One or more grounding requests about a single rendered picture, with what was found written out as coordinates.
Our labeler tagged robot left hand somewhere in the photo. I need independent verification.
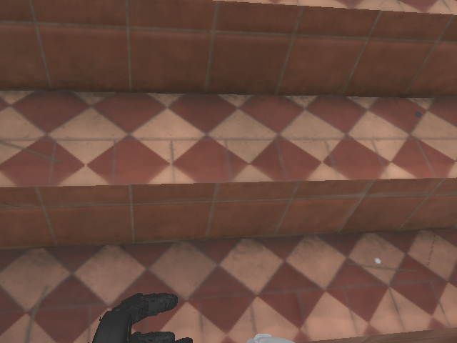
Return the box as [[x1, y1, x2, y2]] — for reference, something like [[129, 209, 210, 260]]
[[88, 293, 193, 343]]

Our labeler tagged robot right shin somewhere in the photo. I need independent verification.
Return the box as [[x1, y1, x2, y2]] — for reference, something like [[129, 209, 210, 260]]
[[254, 334, 271, 339]]

